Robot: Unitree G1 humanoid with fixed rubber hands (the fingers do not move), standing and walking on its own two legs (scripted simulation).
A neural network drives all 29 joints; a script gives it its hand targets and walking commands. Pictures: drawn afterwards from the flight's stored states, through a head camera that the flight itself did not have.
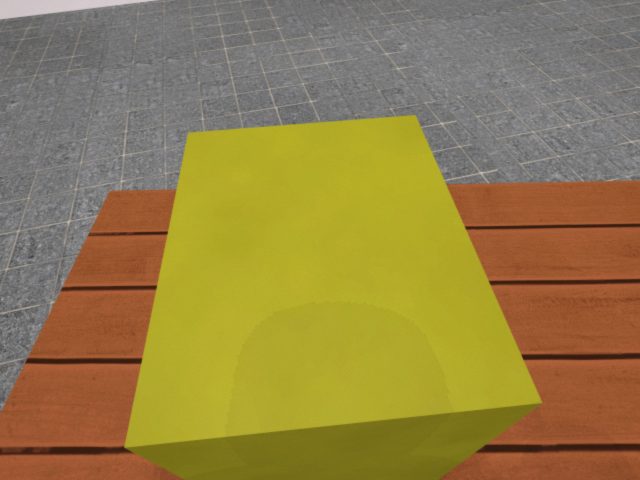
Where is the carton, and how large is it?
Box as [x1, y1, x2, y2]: [124, 115, 541, 479]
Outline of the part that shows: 415,115 188,133 124,447 184,479 438,479 541,403 536,389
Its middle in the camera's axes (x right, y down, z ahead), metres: +0.00 +0.09 +0.38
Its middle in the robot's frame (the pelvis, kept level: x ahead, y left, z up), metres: +0.24 +0.01 +0.12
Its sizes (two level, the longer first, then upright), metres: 0.252 0.205 0.294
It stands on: a table, 0.70 m high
